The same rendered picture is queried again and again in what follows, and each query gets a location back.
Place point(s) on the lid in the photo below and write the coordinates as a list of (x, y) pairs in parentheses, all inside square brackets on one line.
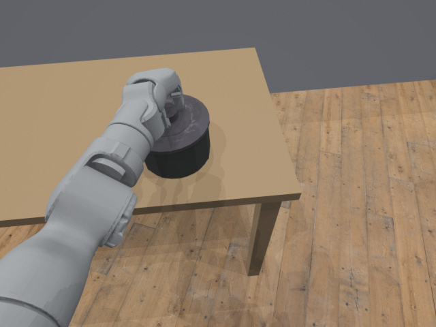
[(189, 128)]

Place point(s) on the pot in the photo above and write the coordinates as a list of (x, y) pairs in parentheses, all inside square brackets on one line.
[(180, 164)]

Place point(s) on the table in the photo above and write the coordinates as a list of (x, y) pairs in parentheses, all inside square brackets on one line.
[(51, 113)]

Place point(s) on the robot left hand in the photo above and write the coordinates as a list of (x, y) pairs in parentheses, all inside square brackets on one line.
[(171, 83)]

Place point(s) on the robot left upper arm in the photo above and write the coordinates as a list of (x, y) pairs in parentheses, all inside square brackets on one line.
[(43, 278)]

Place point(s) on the robot left forearm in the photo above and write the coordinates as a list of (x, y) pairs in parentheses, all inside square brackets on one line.
[(121, 150)]

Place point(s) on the knob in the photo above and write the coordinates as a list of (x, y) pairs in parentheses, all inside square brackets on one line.
[(171, 112)]

